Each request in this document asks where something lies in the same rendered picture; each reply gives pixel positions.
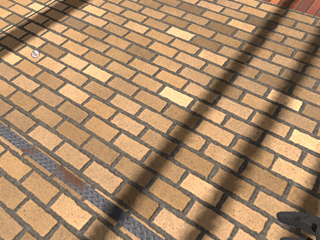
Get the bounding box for right robot hand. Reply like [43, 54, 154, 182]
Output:
[276, 211, 320, 240]

